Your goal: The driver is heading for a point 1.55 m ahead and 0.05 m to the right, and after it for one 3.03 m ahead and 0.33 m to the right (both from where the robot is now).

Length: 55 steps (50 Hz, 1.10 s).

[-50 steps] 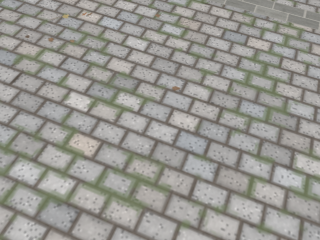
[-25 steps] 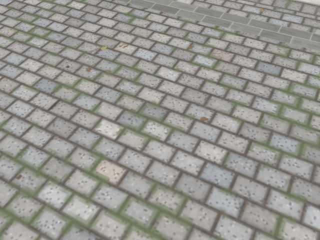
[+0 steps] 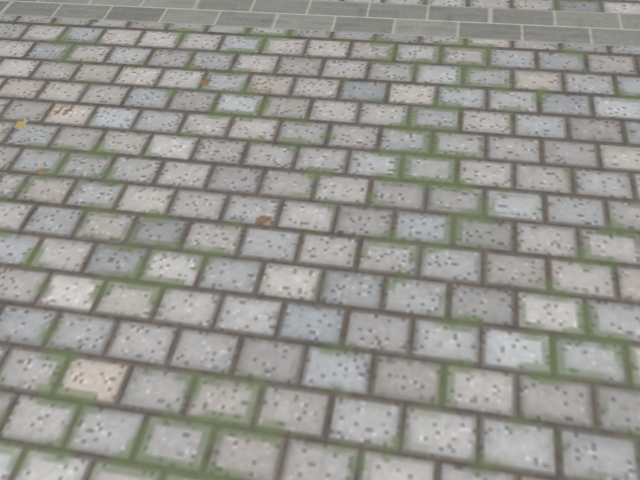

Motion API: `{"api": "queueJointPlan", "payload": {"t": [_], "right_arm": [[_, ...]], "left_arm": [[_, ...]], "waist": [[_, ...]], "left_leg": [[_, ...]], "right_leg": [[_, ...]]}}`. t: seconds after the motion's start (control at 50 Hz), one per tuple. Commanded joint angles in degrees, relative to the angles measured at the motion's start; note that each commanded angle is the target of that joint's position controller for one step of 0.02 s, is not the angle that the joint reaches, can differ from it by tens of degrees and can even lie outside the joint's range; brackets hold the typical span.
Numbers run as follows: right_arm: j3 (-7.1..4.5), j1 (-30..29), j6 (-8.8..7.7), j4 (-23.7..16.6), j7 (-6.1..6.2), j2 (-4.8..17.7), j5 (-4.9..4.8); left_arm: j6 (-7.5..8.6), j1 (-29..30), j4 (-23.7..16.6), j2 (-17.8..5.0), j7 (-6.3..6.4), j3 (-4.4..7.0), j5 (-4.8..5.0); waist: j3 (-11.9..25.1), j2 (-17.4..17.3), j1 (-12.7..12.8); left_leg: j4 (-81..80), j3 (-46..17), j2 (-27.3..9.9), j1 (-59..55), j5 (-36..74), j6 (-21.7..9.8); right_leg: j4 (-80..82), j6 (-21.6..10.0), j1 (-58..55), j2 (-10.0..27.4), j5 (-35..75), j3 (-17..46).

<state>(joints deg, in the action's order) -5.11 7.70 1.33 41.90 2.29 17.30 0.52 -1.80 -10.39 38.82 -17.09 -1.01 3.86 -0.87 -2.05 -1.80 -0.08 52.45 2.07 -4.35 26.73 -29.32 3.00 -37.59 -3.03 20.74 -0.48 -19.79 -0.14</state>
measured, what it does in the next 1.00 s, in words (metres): steps on the spot, turning right: left foot, then right foot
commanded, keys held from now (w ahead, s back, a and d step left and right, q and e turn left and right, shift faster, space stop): e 0.36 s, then no key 0.64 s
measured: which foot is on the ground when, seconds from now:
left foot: up 0.00-0.42, down 0.44-1.00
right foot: down 0.00-0.44, up 0.46-0.74, down 0.76-1.00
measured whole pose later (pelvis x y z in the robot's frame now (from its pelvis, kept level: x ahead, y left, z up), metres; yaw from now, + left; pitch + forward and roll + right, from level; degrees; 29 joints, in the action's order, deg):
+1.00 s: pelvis +0.01 -0.02 +0.01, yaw -19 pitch -1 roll +0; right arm -1.8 11.0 -0.4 46.6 0.7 15.0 0.7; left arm -0.4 -12.0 37.7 -12.7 0.5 1.4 -1.1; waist -1.4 -0.6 -1.2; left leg 29.2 -2.7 -2.3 12.3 -16.2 3.5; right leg -31.1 -0.8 11.7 -1.6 -18.5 3.1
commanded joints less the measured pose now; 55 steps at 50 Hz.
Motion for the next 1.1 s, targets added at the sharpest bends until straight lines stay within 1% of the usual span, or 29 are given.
{"api": "queueJointPlan", "payload": {"t": [0.02,0.04,0.06,0.1,0.2,0.26,0.32,0.38,0.42,0.44,0.46,0.48,0.5,0.52,0.54,0.56,0.64,0.66,0.68,0.72,0.74,0.76,0.78,0.8,0.82,0.84,0.86,0.9,1.1], "right_arm": [[-1.81,-4.22,-0.92,-5.7,0.93,6.57,-0.46],[-1.99,-3.12,-0.51,-4.42,1.41,6.78,0.05],[-2.04,-1.92,-0.42,-4.17,1.45,6.62,0.39],[-1.82,-0.61,-0.78,-3.89,1.05,5.37,0.07],[-0.79,-4.15,-1.55,-4.92,0.5,3.63,-0.23],[-0.66,-5.04,-2.1,-5.12,-0.18,3.89,-0.57],[-0.77,-4.69,-2.85,-5.1,-0.86,4.5,-0.94],[-0.86,-2.94,-3.63,-4.79,-1.64,4.94,-1.19],[-0.92,0.23,-4.07,-3.65,-2.25,4.87,-0.89],[-1.29,0.85,-4.07,-3.71,-2.2,6.65,-0.17],[-1.67,-0.41,-3.67,-4.86,-1.87,10.08,0.9],[-1.53,0.34,-3.45,-3.99,-2.05,9.89,2.14],[-1.13,-0.27,-3.61,-4.78,-2.02,8.02,1.18],[-0.8,-1.24,-3.49,-4.83,-1.7,6.88,0.41],[-0.42,-2.47,-3.36,-5.0,-1.58,6.03,-0.22],[-0.12,-3.1,-3.24,-4.85,-1.52,5.58,-0.73],[0.42,-2.92,-2.05,-3.88,-1.42,4.87,-0.22],[0.25,-1.81,-1.71,-3.56,-1.45,5.59,-0.24],[0.07,-0.51,-1.44,-3.18,-1.5,6.44,-0.34],[0.35,-0.33,-1.23,-2.81,-1.65,6.65,-1.07],[0.77,0.96,-1.51,-2.26,-1.75,5.72,-1.44],[1.27,2.95,-2.27,-1.68,-2.0,4.76,-0.99],[1.91,4.08,-3.21,-2.04,-2.55,3.35,0.81],[2.46,4.49,-3.54,-1.67,-2.53,1.25,0.86],[2.13,1.71,-3.44,-1.24,-2.35,3.73,1.08],[1.93,0.15,-3.32,-1.13,-2.28,4.09,0.81],[1.93,0.05,-2.97,-0.76,-1.98,3.88,0.45],[1.94,1.06,-2.58,-0.33,-1.66,3.75,0.26],[1.82,3.15,-2.2,4.13,-0.8,3.74,-0.11]], "left_arm": [[2.56,-0.64,-4.76,-12.75,0.58,3.4,-0.27],[2.39,1.65,-5.33,-10.43,1.11,2.58,0.87],[2.17,2.77,-5.78,-9.85,1.6,2.24,1.14],[1.92,1.83,-6.28,-8.86,2.27,1.88,0.86],[1.26,-1.16,-6.5,-9.73,3.28,2.5,1.38],[0.74,-1.08,-7.21,-10.48,3.13,2.94,1.22],[0.28,-0.47,-7.94,-10.74,2.66,3.17,1.32],[-0.15,0.96,-8.62,-10.43,2.46,3.14,1.74],[-0.53,2.38,-9.01,-9.31,2.74,2.67,2.37],[-0.49,0.56,-8.89,-7.54,2.88,2.14,1.98],[-0.18,-3.09,-8.78,-4.33,2.68,1.1,0.69],[0.41,-1.01,-10.03,-7.32,2.77,2.04,1.06],[0.74,-1.79,-8.74,-11.54,2.9,3.36,0.71],[0.65,-1.62,-7.66,-11.84,2.78,3.79,1.11],[0.1,-2.25,-6.44,-10.06,2.91,3.54,1.26],[-0.3,-2.23,-6.28,-8.69,2.91,3.13,1.19],[-0.19,0.41,-6.84,-2.59,2.26,0.61,1.14],[-0.07,1.65,-7.12,-2.01,2.12,0.27,1.17],[0.0,1.88,-7.04,-2.64,2.05,0.43,1.5],[0.1,-0.86,-5.52,-3.45,1.95,0.88,1.63],[0.15,-1.59,-4.97,-3.69,1.94,0.88,1.18],[0.17,-1.47,-5.65,-5.62,2.24,1.02,0.5],[0.03,-2.22,-6.37,-9.57,2.82,1.68,-0.06],[0.18,0.15,-5.25,-7.26,2.27,1.03,-0.59],[0.63,1.72,-6.42,-4.09,1.59,0.41,-0.4],[0.99,0.92,-5.73,-3.41,1.44,0.17,-0.74],[1.35,0.45,-5.58,-4.22,1.44,0.24,-0.66],[2.06,-0.54,-5.07,-4.13,1.55,0.05,-0.32],[2.58,-1.6,-4.04,-2.47,1.67,-0.58,0.0]], "waist": [[5.67,8.54,1.06],[5.31,7.82,0.15],[5.72,8.45,-0.81],[7.6,8.2,-1.09],[7.25,8.89,0.96],[6.43,10.11,1.55],[6.84,10.7,1.68],[8.25,11.24,0.96],[9.01,10.45,-1.2],[9.88,7.48,-0.53],[10.67,-5.95,2.62],[7.26,-15.15,1.84],[6.54,-9.52,0.84],[6.1,-6.37,1.08],[5.41,-4.69,1.56],[4.82,-4.76,1.42],[6.42,-8.24,0.4],[6.67,-9.36,-0.73],[6.89,-9.97,-1.47],[6.73,-9.13,0.04],[6.19,-7.96,0.48],[7.13,-5.16,-0.19],[9.12,3.74,-2.05],[8.93,11.89,-3.71],[6.29,8.45,-1.56],[4.98,7.28,-0.7],[3.51,6.93,-0.55],[2.05,6.9,-0.79],[2.28,3.23,-0.73]], "left_leg": [[15.7,-6.55,2.21,17.32,0.7,-0.82],[14.8,-7.03,1.53,16.02,4.28,-0.44],[15.1,-6.76,2.16,13.15,7.24,0.06],[14.57,-6.57,3.45,10.9,10.8,0.62],[0.17,-7.79,4.62,10.2,12.37,1.93],[-5.95,-8.08,5.6,6.09,10.45,1.93],[-10.54,-8.18,6.71,1.9,8.48,1.37],[-17.43,-7.83,6.97,-2.51,8.91,0.24],[-29.92,-6.37,6.0,-11.29,19.94,-1.42],[-32.06,-9.96,0.77,-17.89,26.8,-3.43],[-32.73,-20.94,-10.29,-23.5,39.54,-8.7],[-33.95,-31.14,-17.25,-20.84,45.27,-18.86],[-33.8,-30.19,-18.09,-20.1,43.17,-21.15],[-32.81,-25.7,-14.87,-20.03,41.08,-18.98],[-32.04,-21.64,-11.73,-19.85,39.25,-16.61],[-31.61,-19.93,-10.75,-19.87,40.41,-15.96],[-30.68,-12.08,-5.88,-19.27,43.68,-14.57],[-30.53,-12.22,-6.07,-19.36,43.83,-14.85],[-30.21,-13.03,-6.61,-19.79,43.61,-15.24],[-28.77,-13.24,-6.44,-18.7,40.99,-14.3],[-28.7,-13.01,-5.71,-16.9,37.92,-12.35],[-28.39,-12.59,-4.9,-13.11,32.64,-8.74],[-24.05,-8.32,-1.16,-9.54,24.45,-5.06],[-26.54,-4.81,1.38,-13.76,14.84,-2.12],[-25.73,-4.39,1.81,-14.79,16.72,-0.37],[-25.26,-4.02,2.21,-14.32,18.34,-0.2],[-24.79,-4.09,2.17,-14.06,19.56,-0.42],[-25.11,-4.6,1.76,-14.06,21.34,-0.53],[-25.43,-4.79,1.39,-15.87,23.45,0.39]], "right_leg": [[18.51,-11.86,-13.12,16.65,21.22,25.11],[18.17,-9.76,-11.79,14.87,20.38,22.63],[18.09,-9.21,-9.52,13.28,21.92,20.87],[17.83,-9.18,-10.02,11.55,23.12,19.47],[16.88,-9.23,-13.83,10.37,19.16,22.0],[16.53,-9.88,-11.66,9.99,16.8,24.93],[15.2,-10.27,-11.11,9.57,20.64,28.13],[12.74,-9.65,-13.12,8.97,27.28,30.36],[9.97,-6.81,-11.08,6.52,26.48,28.64],[7.18,-3.96,-6.9,4.18,17.89,26.44],[-3.33,-0.39,0.14,-3.0,-2.38,17.99],[-12.07,2.8,8.83,-7.7,-18.5,11.12],[-22.75,5.09,10.43,-5.02,-18.15,11.27],[-27.06,6.14,11.29,-4.69,-14.78,11.29],[-28.44,7.25,11.41,-4.36,-12.47,11.35],[-28.69,8.03,11.72,-4.02,-10.22,11.42],[-11.38,9.05,2.7,-0.85,-7.43,4.06],[-6.48,8.91,0.25,-0.39,-7.62,2.71],[-2.45,8.76,-1.56,-0.47,-6.23,1.85],[10.74,7.34,-7.66,-1.05,3.96,0.38],[18.11,5.98,-11.97,-1.1,10.6,0.74],[18.18,4.24,-18.02,2.16,17.35,5.13],[14.17,1.49,-22.01,8.93,30.86,11.38],[13.54,-2.32,-13.68,9.83,22.4,11.92],[14.41,-2.19,-11.31,7.21,14.44,10.87],[14.66,-1.04,-10.35,5.89,11.03,10.11],[14.66,-0.31,-9.31,4.99,10.96,9.51],[14.26,0.15,-8.09,4.87,12.71,9.45],[13.38,-0.07,-8.45,3.72,15.45,8.6]]}}
Keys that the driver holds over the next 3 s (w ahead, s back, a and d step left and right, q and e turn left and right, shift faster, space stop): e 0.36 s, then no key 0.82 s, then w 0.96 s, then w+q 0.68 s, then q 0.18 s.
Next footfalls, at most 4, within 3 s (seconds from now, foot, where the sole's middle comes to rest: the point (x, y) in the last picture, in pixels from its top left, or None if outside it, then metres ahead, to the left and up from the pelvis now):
0.44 left None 0.10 0.12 -0.76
0.76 right None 0.00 -0.13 -0.76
1.90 right None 0.41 -0.24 -0.76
2.44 left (394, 340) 0.76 -0.09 -0.76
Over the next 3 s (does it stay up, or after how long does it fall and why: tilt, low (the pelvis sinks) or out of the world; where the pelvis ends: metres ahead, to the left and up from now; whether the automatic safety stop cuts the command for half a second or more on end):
stays up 0.88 -0.21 0.00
